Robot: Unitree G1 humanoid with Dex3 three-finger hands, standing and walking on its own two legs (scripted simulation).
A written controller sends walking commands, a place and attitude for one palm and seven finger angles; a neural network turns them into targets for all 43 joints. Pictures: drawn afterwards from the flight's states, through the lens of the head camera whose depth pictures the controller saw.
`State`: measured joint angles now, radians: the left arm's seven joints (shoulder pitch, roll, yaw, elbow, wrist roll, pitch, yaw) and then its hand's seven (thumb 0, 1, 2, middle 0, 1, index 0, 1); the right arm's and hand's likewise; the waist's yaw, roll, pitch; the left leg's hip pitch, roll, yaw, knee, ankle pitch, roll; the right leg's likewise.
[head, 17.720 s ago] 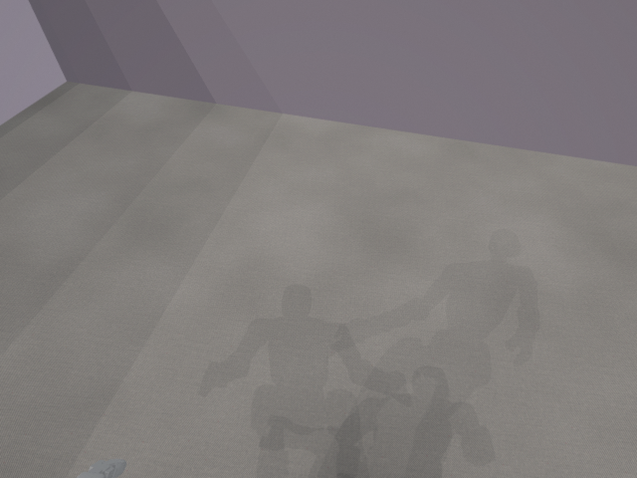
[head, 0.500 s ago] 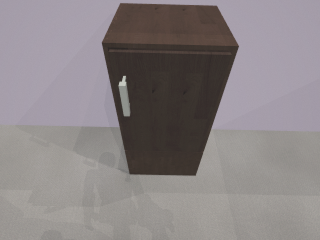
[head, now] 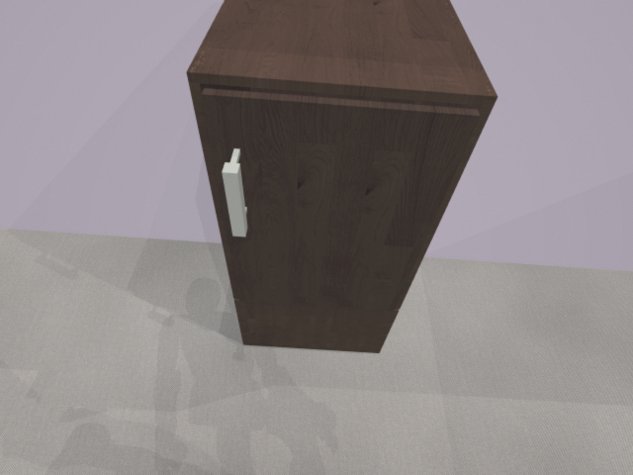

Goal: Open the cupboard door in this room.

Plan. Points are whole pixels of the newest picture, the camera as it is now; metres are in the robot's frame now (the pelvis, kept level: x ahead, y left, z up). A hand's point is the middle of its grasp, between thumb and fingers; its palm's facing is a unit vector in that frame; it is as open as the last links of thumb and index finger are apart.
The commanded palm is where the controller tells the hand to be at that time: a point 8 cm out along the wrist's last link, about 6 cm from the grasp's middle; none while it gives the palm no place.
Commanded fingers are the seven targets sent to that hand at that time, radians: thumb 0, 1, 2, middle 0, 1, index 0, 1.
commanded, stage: come to a stop and stand still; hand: left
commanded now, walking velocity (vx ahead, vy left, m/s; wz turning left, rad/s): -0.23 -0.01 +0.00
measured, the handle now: (238, 193) +0.54 +0.19 +0.00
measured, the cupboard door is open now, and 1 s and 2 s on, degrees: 0 0 0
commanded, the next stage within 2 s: look again from close up in 1.08 s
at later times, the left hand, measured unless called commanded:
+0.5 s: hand out of the picture +0.07 +0.15 -0.16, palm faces +0.05 -0.97 -0.23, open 7.4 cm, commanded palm none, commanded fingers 0.00 0.90 0.90 -0.20 -0.30 -0.20 -0.30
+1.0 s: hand out of the picture +0.02 +0.23 -0.15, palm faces +0.02 -0.96 -0.27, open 7.4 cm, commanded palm none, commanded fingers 0.00 0.90 0.90 -0.20 -0.30 -0.20 -0.30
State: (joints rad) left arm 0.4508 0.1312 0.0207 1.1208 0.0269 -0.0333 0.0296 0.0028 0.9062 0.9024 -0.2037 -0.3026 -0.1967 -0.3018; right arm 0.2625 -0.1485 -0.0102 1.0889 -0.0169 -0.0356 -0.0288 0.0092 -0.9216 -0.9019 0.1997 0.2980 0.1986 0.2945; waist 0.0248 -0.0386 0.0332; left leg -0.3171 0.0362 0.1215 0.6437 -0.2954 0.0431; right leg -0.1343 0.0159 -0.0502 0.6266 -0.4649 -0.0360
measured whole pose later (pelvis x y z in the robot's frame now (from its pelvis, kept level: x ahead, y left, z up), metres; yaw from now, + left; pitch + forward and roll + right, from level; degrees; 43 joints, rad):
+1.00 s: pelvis -0.03 +0.02 +0.01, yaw -1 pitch -3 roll +0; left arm 0.29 0.24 0.02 0.96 0.03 0.02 0.03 0.01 0.91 0.90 -0.20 -0.30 -0.20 -0.30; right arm 0.31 -0.20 -0.02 0.95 -0.02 0.00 -0.02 0.00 -0.91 -0.90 0.20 0.30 0.20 0.29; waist 0.00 0.00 0.01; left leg -0.21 -0.06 0.12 0.52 -0.27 0.10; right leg -0.28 -0.08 0.00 0.53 -0.21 -0.01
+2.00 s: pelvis -0.03 -0.04 +0.00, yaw +3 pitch +2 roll +1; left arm 0.36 0.18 0.16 0.33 -0.21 -0.30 -0.02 0.01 0.85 0.88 -0.21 -0.34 -0.20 -0.34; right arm 0.32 -0.24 -0.03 0.81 0.03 -0.25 -0.06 0.01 -0.91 -0.90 0.20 0.30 0.20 0.29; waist -0.03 0.01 -0.03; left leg -0.38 -0.01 0.04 0.63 -0.29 0.01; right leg -0.43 -0.04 -0.07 0.66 -0.28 -0.02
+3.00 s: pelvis -0.01 -0.02 -0.06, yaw +3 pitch +14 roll -3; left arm 0.27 0.35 0.34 0.11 -0.35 -0.36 -0.41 0.00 -0.28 0.40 -0.29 -1.06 -0.28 -1.06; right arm 0.26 -0.27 0.02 0.52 0.04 -0.23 -0.05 0.01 -0.90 -0.90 0.20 0.30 0.20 0.30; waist -0.01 0.01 -0.13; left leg -0.85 0.01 -0.01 1.13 -0.53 0.03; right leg -0.85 -0.03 -0.10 1.05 -0.45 0.00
